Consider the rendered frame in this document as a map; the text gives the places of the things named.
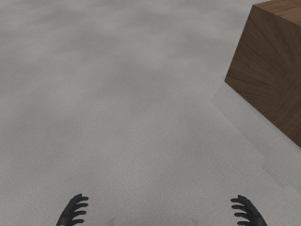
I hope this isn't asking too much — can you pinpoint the right robot hand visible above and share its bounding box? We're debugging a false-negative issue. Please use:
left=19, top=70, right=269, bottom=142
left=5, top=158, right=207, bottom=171
left=230, top=195, right=268, bottom=226

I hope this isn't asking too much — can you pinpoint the pedestal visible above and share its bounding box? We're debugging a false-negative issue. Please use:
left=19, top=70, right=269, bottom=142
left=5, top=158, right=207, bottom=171
left=224, top=0, right=301, bottom=148

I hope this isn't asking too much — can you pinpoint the left robot hand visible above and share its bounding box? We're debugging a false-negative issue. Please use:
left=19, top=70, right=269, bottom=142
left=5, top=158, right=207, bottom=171
left=56, top=193, right=89, bottom=226

